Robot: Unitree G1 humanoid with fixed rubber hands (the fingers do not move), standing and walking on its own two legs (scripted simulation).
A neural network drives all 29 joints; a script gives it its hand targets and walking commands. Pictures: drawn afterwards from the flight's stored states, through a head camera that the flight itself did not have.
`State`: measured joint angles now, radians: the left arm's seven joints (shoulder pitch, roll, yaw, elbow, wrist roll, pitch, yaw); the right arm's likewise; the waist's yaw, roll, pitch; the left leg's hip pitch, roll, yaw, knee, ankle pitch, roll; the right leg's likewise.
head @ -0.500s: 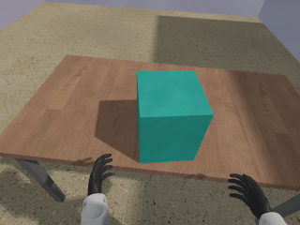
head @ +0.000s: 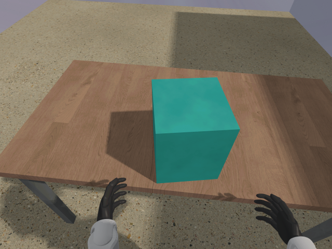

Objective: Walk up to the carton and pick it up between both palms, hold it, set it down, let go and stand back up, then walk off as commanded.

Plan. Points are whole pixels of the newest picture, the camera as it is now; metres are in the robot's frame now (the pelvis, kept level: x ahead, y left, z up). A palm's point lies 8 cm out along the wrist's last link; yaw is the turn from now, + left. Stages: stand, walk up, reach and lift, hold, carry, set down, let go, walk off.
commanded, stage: set down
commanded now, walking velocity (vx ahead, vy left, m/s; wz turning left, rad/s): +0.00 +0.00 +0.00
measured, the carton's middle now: (186, 131) +0.45 +0.02 -0.01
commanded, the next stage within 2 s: let go in 0.84 s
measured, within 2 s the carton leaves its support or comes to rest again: neither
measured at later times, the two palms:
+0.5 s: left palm (98, 220) +0.18 +0.21 -0.04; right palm (279, 236) +0.20 -0.22 -0.05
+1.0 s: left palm (93, 227) +0.16 +0.22 -0.06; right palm (273, 241) +0.19 -0.21 -0.06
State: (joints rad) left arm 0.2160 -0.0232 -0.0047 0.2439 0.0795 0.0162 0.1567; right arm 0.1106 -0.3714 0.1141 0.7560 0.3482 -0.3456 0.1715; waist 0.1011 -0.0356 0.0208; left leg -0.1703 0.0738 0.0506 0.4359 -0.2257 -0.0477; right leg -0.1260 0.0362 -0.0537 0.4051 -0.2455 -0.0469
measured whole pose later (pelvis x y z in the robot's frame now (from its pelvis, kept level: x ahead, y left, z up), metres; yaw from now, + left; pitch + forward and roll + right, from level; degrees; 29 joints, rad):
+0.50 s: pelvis +0.00 +0.01 +0.00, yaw +0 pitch -3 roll -1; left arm 0.23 0.04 0.00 0.25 0.08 0.09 0.11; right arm 0.14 -0.32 0.10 0.74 0.25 -0.28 0.12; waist 0.10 -0.04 0.04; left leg -0.15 0.07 0.05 0.43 -0.23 -0.04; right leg -0.10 0.03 -0.05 0.38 -0.24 -0.04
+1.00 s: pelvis +0.00 +0.01 +0.00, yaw +0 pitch -4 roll -1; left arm 0.23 0.10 0.00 0.30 0.08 0.15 0.04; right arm 0.14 -0.27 0.07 0.74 0.14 -0.24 0.05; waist 0.08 -0.03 0.07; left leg -0.13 0.06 0.05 0.42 -0.23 -0.03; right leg -0.07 0.02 -0.05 0.36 -0.23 -0.03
